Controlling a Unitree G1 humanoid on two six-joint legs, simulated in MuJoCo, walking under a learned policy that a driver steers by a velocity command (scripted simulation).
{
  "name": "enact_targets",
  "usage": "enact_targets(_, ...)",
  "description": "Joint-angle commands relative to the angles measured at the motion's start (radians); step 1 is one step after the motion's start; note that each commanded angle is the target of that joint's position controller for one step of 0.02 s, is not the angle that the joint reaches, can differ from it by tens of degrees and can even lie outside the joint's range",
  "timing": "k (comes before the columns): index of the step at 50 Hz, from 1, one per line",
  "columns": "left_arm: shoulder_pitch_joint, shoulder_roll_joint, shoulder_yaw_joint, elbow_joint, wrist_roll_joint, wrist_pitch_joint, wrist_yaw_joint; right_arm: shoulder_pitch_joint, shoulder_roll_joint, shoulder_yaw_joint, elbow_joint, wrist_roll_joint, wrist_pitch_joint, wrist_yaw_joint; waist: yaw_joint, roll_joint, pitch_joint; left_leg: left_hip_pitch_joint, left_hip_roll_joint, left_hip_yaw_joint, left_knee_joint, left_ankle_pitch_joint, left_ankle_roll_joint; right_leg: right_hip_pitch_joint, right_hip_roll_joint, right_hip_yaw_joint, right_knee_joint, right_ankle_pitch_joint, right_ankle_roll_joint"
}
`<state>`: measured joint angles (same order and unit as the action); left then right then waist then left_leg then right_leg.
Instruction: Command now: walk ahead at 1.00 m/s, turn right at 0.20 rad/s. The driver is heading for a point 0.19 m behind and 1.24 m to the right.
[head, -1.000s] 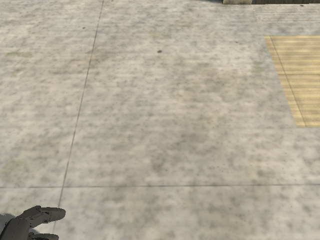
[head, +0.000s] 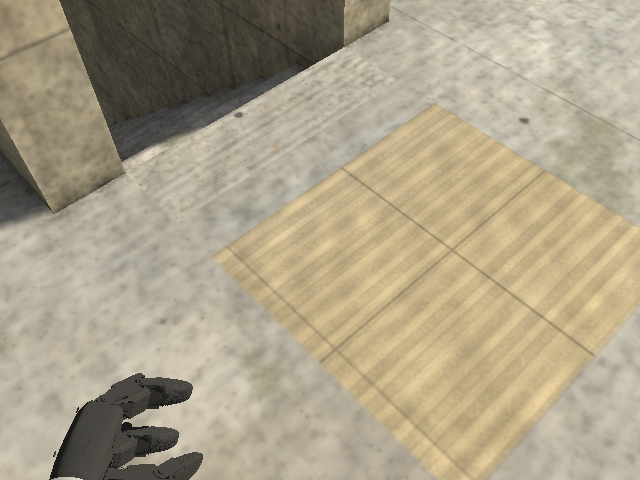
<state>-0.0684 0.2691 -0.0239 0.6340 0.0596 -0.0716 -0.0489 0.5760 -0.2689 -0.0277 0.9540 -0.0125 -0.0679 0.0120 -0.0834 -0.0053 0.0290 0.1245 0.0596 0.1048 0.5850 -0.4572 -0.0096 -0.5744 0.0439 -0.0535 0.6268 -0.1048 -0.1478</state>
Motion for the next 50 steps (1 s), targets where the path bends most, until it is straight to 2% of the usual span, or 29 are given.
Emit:
enact_targets(1, 0.541, 0.315, 0.117, 0.103, -0.016, 0.017, 0.047, -0.079, -0.142, -0.023, -0.194, 0.010, -0.024, -0.003, 0.238, -0.180, -0.460, -0.830, -0.089, -0.173, 0.903, -0.021, 0.086, 1.050, -0.399, 0.901, -0.276, -0.469, -0.158)
enact_targets(2, 0.476, 0.273, 0.116, 0.132, -0.031, 0.014, 0.050, -0.201, -0.165, -0.029, -0.229, 0.006, -0.029, -0.009, 0.203, -0.106, -0.261, -0.940, -0.020, -0.167, 0.871, 0.107, 0.091, 0.950, -0.327, 0.758, -0.315, -0.347, -0.153)
enact_targets(3, 0.448, 0.227, 0.111, 0.149, -0.043, 0.005, 0.051, -0.243, -0.140, -0.016, -0.239, -0.002, -0.034, -0.008, 0.170, -0.050, -0.122, -0.929, 0.016, -0.148, 0.791, 0.156, 0.079, 0.787, -0.289, 0.633, -0.329, -0.200, -0.153)
enact_targets(5, 0.375, 0.144, 0.090, 0.160, -0.045, -0.009, 0.057, -0.233, -0.110, -0.006, -0.230, -0.034, -0.015, -0.005, 0.061, 0.016, -0.009, -0.784, 0.050, -0.141, 0.672, 0.142, 0.033, 0.522, -0.199, 0.462, -0.342, 0.233, -0.126)
enact_targets(7, 0.392, 0.123, 0.085, 0.180, -0.057, -0.020, 0.056, -0.247, -0.093, -0.004, -0.249, -0.043, 0.011, 0.002, 0.026, -0.008, 0.011, -0.730, 0.052, -0.133, 0.565, 0.073, -0.017, 0.438, -0.193, 0.402, -0.346, 0.573, -0.155)
enact_targets(9, 0.385, 0.156, 0.096, 0.187, -0.062, -0.021, 0.053, -0.346, -0.077, 0.002, -0.295, -0.036, 0.021, 0.007, 0.021, -0.013, 0.030, -0.689, 0.020, -0.093, 0.406, 0.125, -0.041, 0.350, -0.132, 0.328, -0.365, 0.688, -0.146)
enact_targets(10, 0.318, 0.109, 0.092, 0.138, -0.119, -0.028, 0.058, -0.499, -0.070, 0.000, -0.350, 0.019, -0.031, -0.007, 0.044, 0.070, 0.041, -0.706, -0.003, -0.133, 0.276, 0.194, -0.055, 0.309, -0.139, 0.353, -0.372, 0.576, -0.138)
enact_targets(11, 0.310, 0.149, 0.103, 0.136, -0.125, -0.022, 0.069, -0.563, -0.050, 0.013, -0.370, 0.016, -0.054, -0.006, 0.053, 0.062, 0.028, -0.646, -0.033, -0.118, 0.120, 0.300, -0.058, 0.275, -0.108, 0.331, -0.360, 0.538, -0.113)
enact_targets(13, 0.408, 0.205, 0.128, 0.158, -0.110, -0.003, 0.083, -0.612, -0.044, 0.010, -0.390, 0.010, -0.073, -0.001, 0.102, 0.005, -0.050, -0.465, -0.110, -0.110, -0.070, 0.582, -0.055, 0.259, -0.074, 0.342, -0.359, 0.358, -0.053)
enact_targets(15, 0.454, 0.181, 0.129, 0.171, -0.108, -0.003, 0.083, -0.637, -0.099, -0.011, -0.408, 0.036, -0.056, -0.003, 0.104, -0.035, -0.046, -0.391, -0.093, -0.183, -0.097, 0.647, -0.045, 0.280, -0.098, 0.418, -0.364, 0.127, -0.028)
enact_targets(16, 0.436, 0.245, 0.144, 0.183, -0.048, -0.003, 0.052, -0.518, -0.098, 0.006, -0.365, -0.015, 0.002, -0.005, 0.080, -0.191, -0.070, -0.368, -0.081, -0.110, -0.044, 0.629, -0.011, 0.333, -0.061, 0.373, -0.332, 0.284, -0.029)
enact_targets(17, 0.447, 0.205, 0.146, 0.169, -0.049, -0.003, 0.040, -0.466, -0.156, -0.014, -0.350, -0.026, 0.018, -0.019, 0.072, -0.152, -0.080, -0.297, -0.075, -0.139, -0.036, 0.532, 0.014, 0.348, -0.050, 0.385, -0.204, 0.395, 0.005)
enact_targets(18, 0.450, 0.209, 0.146, 0.167, -0.053, -0.004, 0.034, -0.364, -0.184, -0.027, -0.322, -0.030, 0.021, -0.029, 0.010, -0.077, -0.130, -0.179, -0.084, -0.129, -0.053, 0.433, 0.024, 0.343, -0.024, 0.369, -0.053, 0.448, 0.027)
enact_targets(19, 0.437, 0.193, 0.141, 0.151, -0.049, -0.009, 0.032, -0.224, -0.220, -0.042, -0.294, -0.041, 0.010, -0.036, -0.064, -0.021, -0.181, -0.015, -0.014, -0.184, -0.047, 0.303, 0.038, 0.254, 0.010, 0.356, 0.179, 0.333, 0.038)
enact_targets(20, 0.474, 0.076, 0.112, 0.124, -0.043, -0.015, 0.036, -0.078, -0.280, -0.059, -0.284, -0.060, 0.000, -0.044, -0.076, 0.177, -0.315, 0.164, 0.242, -0.449, -0.054, 0.025, 0.060, 0.133, 0.066, 0.282, 0.524, -0.233, 0.029)
enact_targets(21, 0.622, 0.072, 0.100, 0.080, -0.070, -0.006, 0.040, -0.192, -0.338, -0.073, -0.306, -0.056, 0.009, -0.040, 0.048, 0.451, -0.426, 0.229, 0.446, -0.999, -0.291, -0.309, 0.172, -0.094, 0.092, 0.197, 0.729, -0.455, 0.039)
enact_targets(22, 0.541, 0.152, 0.106, 0.122, -0.037, 0.017, 0.047, -0.315, -0.207, -0.059, -0.348, -0.046, 0.018, -0.036, 0.047, 0.217, -0.270, 0.068, 0.378, -0.970, -0.355, -0.546, 0.180, -0.157, 0.003, 0.184, 0.788, -0.313, 0.042)
enact_targets(24, 0.403, 0.159, 0.113, 0.105, -0.024, 0.029, 0.026, -0.363, -0.115, -0.035, -0.328, -0.040, 0.016, -0.031, 0.055, 0.039, -0.089, -0.140, 0.279, -0.613, -0.346, -0.167, 0.147, -0.125, -0.058, 0.153, 0.694, -0.204, 0.062)
enact_targets(29, 0.255, 0.076, 0.088, 0.027, -0.019, 0.068, -0.016, -0.255, -0.096, -0.038, -0.222, -0.004, -0.029, -0.009, 0.067, 0.087, -0.005, -0.207, 0.229, -0.269, -0.428, 0.177, 0.120, -0.190, -0.141, 0.136, 0.623, -0.125, 0.063)
enact_targets(38, -0.056, 0.047, 0.050, -0.096, -0.026, 0.066, -0.063, -0.128, -0.138, -0.045, -0.127, -0.014, -0.040, -0.021, 0.041, 0.048, 0.138, -0.119, 0.175, 0.150, -0.492, 0.679, 0.045, -0.175, -0.110, -0.072, 0.195, 0.087, 0.005)
enact_targets(41, 0.002, 0.072, 0.057, -0.075, -0.030, 0.064, -0.043, -0.098, -0.203, -0.053, -0.118, -0.014, -0.015, -0.039, 0.102, 0.104, 0.048, -0.004, 0.191, 0.204, -0.291, 1.394, 0.026, 0.017, 0.017, -0.167, 0.119, -0.028, -0.050)
enact_targets(43, 0.281, 0.139, 0.091, 0.000, -0.036, 0.057, -0.021, -0.144, -0.272, -0.070, -0.139, -0.020, 0.017, -0.047, 0.245, 0.146, -0.101, -0.047, 0.238, 0.186, 0.080, 1.570, 0.050, 0.328, 0.080, -0.132, 0.102, -0.155, -0.094)
enact_targets(44, 0.508, 0.192, 0.125, 0.075, -0.032, 0.053, 0.000, -0.184, -0.267, -0.069, -0.162, -0.024, 0.025, -0.041, 0.339, 0.109, -0.202, -0.230, 0.232, 0.173, 0.395, 1.391, 0.047, 0.643, 0.094, -0.064, 0.021, -0.174, -0.130)
enact_targets(45, 0.468, 0.253, 0.160, 0.085, -0.060, 0.065, 0.028, -0.193, -0.185, -0.058, -0.184, -0.027, 0.021, -0.025, 0.267, -0.110, -0.199, -0.539, 0.057, 0.154, 0.748, 0.331, 0.007, 0.850, -0.049, 0.192, -0.058, -0.231, -0.142)
enact_targets(46, 0.398, 0.376, 0.176, 0.021, -0.022, 0.083, 0.027, -0.174, -0.147, -0.042, -0.312, -0.005, 0.003, -0.016, 0.173, -0.237, -0.318, -0.931, -0.087, 0.022, 1.104, -0.082, -0.058, 1.080, -0.319, 0.791, -0.198, -0.091, -0.343)
enact_targets(47, 0.481, 0.334, 0.176, 0.020, -0.026, 0.083, 0.042, -0.315, -0.187, -0.042, -0.340, -0.001, -0.019, -0.020, 0.242, 0.004, -0.324, -1.001, -0.036, -0.141, 1.089, 0.019, -0.050, 1.064, -0.320, 0.789, -0.260, 0.168, -0.324)
enact_targets(48, 0.457, 0.311, 0.171, 0.060, -0.041, 0.071, 0.055, -0.318, -0.152, -0.026, -0.349, 0.009, -0.031, -0.021, 0.178, 0.032, -0.194, -0.971, 0.009, -0.154, 0.982, 0.051, -0.046, 0.899, -0.309, 0.672, -0.261, 0.417, -0.300)
enact_targets(49, 0.426, 0.264, 0.158, 0.079, -0.051, 0.060, 0.064, -0.316, -0.140, -0.021, -0.338, -0.004, -0.026, -0.025, 0.114, 0.095, -0.073, -0.912, 0.051, -0.152, 0.857, 0.046, -0.053, 0.716, -0.249, 0.553, -0.264, 0.533, -0.251)
enact_targets(50, 0.313, 0.209, 0.151, -0.017, -0.115, 0.017, 0.045, -0.369, -0.165, -0.047, -0.360, 0.017, -0.069, -0.045, 0.093, 0.184, -0.125, -0.857, 0.004, -0.238, 0.839, 0.011, -0.063, 0.657, -0.198, 0.602, -0.304, 0.380, -0.257)
